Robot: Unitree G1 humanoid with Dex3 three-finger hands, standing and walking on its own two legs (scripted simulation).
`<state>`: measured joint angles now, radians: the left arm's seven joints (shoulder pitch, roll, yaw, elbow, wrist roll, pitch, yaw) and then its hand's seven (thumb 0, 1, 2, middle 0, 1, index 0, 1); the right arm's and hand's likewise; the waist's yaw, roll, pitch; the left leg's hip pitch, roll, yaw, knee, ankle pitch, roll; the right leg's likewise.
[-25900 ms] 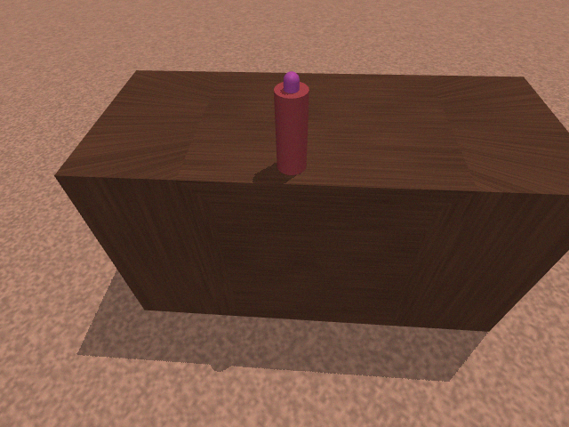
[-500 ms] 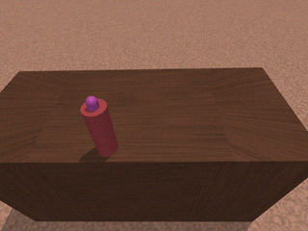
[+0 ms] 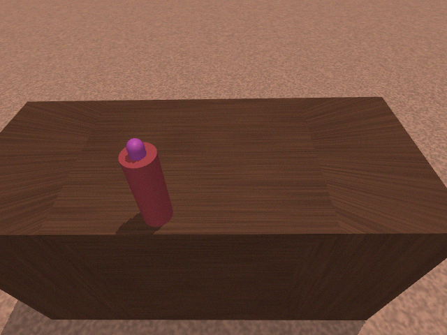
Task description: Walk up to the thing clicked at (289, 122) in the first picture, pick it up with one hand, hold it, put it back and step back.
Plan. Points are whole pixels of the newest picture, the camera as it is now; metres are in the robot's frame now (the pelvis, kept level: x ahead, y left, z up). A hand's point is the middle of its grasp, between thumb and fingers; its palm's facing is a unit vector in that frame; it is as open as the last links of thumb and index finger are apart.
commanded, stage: stand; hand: left
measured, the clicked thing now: (147, 182) +0.43 +0.18 +0.03
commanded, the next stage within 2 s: none
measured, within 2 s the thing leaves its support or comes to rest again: neither
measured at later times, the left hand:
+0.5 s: hand out of the picture +0.07 +0.25 -0.16, palm faces -0.03 -0.94 -0.34, open 8.0 cm
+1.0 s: hand out of the picture +0.08 +0.25 -0.16, palm faces -0.03 -0.94 -0.34, open 7.4 cm
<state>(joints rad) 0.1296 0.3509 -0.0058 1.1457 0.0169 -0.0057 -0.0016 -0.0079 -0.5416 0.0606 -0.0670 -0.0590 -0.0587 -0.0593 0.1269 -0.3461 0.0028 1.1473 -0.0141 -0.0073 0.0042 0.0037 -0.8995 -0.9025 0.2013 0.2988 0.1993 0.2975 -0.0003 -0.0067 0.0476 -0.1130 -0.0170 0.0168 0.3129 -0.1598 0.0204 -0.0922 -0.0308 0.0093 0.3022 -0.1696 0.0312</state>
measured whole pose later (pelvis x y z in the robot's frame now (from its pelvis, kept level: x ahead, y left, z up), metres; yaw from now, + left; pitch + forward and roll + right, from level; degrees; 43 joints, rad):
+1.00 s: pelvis +0.01 +0.00 +0.00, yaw +0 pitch -2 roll +0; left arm 0.12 0.35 -0.01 1.13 0.02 0.00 0.00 0.00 0.90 0.90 -0.21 -0.30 -0.20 -0.30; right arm 0.11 -0.35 0.00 1.13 -0.01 -0.01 0.00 0.00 -0.90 -0.90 0.20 0.30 0.20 0.30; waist 0.00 0.00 0.05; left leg -0.10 -0.02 0.01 0.31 -0.18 0.02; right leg -0.08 -0.03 0.00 0.29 -0.19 0.03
